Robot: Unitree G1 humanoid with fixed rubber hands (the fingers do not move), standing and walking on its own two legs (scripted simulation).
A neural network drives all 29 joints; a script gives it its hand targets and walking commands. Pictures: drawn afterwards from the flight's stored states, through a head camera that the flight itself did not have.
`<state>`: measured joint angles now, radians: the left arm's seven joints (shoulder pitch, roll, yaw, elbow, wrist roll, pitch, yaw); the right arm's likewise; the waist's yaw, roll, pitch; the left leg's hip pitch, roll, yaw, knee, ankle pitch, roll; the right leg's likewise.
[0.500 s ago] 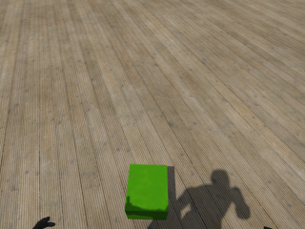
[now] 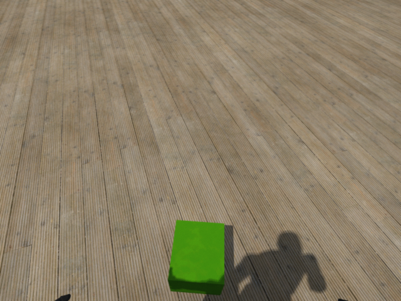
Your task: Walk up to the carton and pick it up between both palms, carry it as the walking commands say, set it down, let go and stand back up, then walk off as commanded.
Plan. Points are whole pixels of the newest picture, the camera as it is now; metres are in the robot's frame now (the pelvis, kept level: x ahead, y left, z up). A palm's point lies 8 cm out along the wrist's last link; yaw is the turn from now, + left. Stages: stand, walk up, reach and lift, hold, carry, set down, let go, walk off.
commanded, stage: walk up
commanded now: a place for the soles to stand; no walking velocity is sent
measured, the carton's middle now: (197, 256) +0.44 +0.02 -0.68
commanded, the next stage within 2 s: reach and lift in 0.66 s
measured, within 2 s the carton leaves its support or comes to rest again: neither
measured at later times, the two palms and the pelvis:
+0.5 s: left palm out of the picture +0.11 +0.31 -0.10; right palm out of the picture +0.12 -0.31 -0.11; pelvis +0.01 -0.01 +0.00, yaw +2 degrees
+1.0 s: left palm (80, 287) +0.18 +0.27 -0.12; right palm (343, 296) +0.19 -0.29 -0.12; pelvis -0.01 -0.01 -0.02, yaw -4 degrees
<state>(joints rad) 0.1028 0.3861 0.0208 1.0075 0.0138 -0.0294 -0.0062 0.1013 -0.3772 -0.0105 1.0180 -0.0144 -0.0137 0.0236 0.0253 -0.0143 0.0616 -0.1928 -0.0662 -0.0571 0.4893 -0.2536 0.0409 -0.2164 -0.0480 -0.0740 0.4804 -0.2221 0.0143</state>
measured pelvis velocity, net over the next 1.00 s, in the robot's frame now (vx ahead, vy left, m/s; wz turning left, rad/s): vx -0.01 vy -0.01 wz -0.07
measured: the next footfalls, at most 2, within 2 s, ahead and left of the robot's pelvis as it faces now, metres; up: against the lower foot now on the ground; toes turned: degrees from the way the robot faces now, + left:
none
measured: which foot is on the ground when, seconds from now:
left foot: down 0.00-1.00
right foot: down 0.00-1.00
